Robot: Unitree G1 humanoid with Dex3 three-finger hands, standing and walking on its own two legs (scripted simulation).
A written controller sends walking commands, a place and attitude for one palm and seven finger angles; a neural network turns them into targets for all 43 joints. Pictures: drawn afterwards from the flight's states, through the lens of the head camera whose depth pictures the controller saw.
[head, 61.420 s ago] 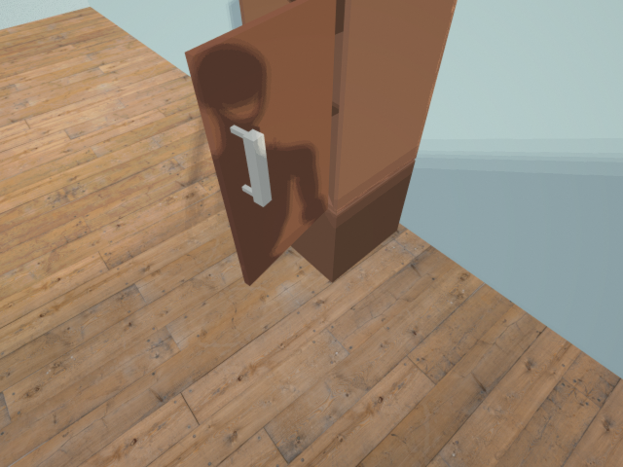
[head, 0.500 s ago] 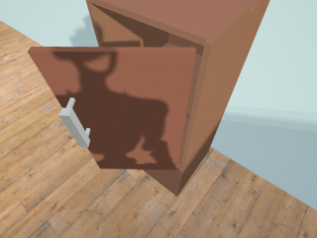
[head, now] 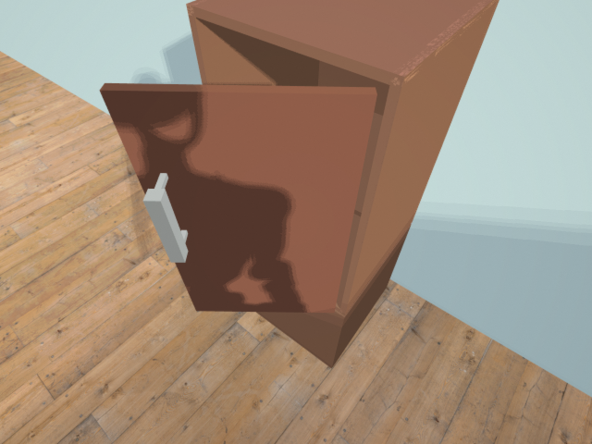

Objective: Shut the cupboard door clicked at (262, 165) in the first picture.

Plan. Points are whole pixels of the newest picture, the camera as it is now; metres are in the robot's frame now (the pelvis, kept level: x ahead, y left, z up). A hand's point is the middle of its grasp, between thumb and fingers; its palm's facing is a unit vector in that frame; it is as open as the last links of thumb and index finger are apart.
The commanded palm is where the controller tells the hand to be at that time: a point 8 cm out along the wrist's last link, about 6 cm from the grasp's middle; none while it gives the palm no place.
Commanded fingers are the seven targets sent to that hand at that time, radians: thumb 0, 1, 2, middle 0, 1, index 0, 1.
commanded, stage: come to a stop and stand still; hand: left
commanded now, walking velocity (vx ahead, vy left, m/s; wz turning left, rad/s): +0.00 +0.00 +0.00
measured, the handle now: (171, 219) +0.44 +0.23 +0.03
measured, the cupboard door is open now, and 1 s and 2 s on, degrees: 37 37 37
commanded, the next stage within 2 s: look again from close up in 1.14 s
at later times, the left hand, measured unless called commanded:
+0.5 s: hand out of the picture -0.01 +0.19 -0.18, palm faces +0.03 -0.98 -0.19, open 7.4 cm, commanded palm none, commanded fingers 0.00 0.90 0.90 -0.20 -0.30 -0.20 -0.30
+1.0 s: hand out of the picture -0.04 +0.22 -0.18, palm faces +0.01 -0.98 -0.19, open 7.4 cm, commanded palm none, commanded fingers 0.00 0.90 0.90 -0.20 -0.30 -0.20 -0.30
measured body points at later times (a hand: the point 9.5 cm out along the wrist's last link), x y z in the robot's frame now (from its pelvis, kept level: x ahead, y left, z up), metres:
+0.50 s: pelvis -0.02 +0.02 -0.01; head -0.02 +0.02 +0.44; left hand -0.01 +0.24 -0.16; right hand +0.03 -0.22 -0.15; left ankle +0.02 +0.11 -0.74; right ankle -0.02 -0.11 -0.74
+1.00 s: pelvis -0.03 +0.05 +0.00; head -0.02 +0.06 +0.45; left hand -0.04 +0.27 -0.17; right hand -0.01 -0.18 -0.16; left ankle +0.02 +0.11 -0.74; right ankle -0.02 -0.11 -0.74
